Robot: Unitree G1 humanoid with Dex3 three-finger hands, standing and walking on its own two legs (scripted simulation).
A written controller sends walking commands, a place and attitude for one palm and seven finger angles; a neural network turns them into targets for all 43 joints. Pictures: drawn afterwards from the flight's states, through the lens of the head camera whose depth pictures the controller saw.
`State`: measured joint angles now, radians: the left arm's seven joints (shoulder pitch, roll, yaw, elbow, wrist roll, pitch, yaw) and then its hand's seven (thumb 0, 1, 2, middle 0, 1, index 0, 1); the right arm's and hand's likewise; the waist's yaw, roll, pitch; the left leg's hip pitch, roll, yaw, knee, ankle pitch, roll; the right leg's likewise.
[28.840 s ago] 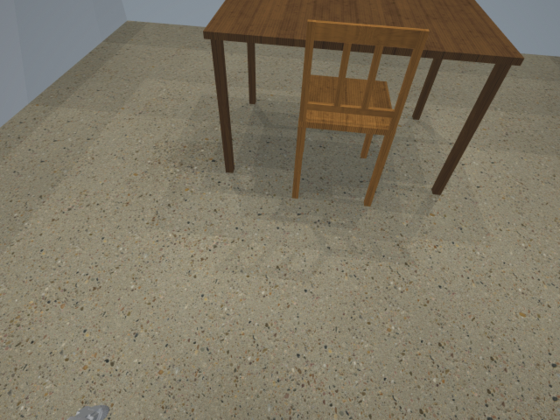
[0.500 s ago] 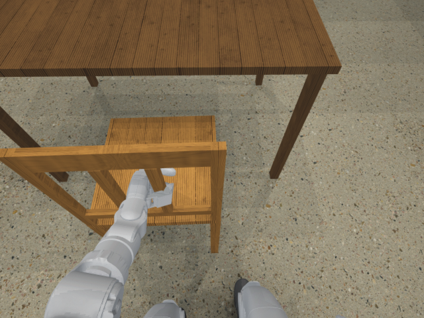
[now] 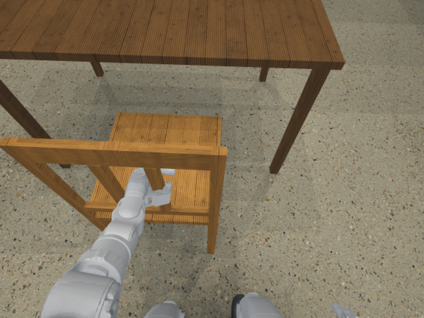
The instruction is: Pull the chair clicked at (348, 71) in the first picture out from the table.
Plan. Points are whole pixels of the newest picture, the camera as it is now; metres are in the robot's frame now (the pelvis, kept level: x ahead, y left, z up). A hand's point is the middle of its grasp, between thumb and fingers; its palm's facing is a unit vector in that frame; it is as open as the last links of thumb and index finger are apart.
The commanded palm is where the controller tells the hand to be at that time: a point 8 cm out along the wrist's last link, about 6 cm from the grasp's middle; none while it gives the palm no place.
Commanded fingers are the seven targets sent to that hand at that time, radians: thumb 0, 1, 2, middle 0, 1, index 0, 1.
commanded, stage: step backward, pulling the chair out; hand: left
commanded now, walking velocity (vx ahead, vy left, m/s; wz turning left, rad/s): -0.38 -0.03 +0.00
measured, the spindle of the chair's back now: (113, 187) +0.39 +0.24 -0.09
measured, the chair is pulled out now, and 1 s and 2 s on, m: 0.28 0.42 0.65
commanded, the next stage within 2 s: stop walking, hand still on the chair in 1.42 s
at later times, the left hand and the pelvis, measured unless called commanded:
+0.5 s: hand (160, 220) +0.30 +0.12 -0.06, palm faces -0.04 -0.99 -0.17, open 5.7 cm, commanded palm +0.30 +0.17 -0.06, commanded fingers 0.00 0.90 0.90 -0.50 -1.45 -0.50 -1.45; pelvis -0.07 -0.01 +0.00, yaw -2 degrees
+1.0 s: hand (156, 264) +0.22 +0.11 -0.06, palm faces -0.03 -0.99 -0.17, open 5.7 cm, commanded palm +0.22 +0.16 -0.06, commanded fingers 0.00 0.90 0.90 -0.50 -1.45 -0.50 -1.45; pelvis -0.16 -0.01 +0.00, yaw -2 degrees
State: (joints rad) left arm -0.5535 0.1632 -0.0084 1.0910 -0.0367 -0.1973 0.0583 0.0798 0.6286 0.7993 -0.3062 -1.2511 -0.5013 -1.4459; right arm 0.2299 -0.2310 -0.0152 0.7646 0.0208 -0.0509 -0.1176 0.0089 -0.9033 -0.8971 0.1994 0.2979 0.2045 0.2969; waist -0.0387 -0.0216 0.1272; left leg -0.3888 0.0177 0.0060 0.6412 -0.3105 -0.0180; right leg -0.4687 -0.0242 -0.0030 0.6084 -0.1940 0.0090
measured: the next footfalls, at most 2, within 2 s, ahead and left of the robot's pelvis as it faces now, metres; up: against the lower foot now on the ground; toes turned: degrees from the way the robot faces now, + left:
right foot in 0.38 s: +0.03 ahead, -0.13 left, +0.00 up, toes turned -1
right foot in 0.84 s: -0.05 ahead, -0.14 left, +0.00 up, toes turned -2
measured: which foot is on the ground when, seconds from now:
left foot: down 0.00-0.94, up 0.96-1.00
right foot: down 0.00-0.26, up 0.28-0.36, down 0.38-0.70, up 0.72-0.82, down 0.84-1.00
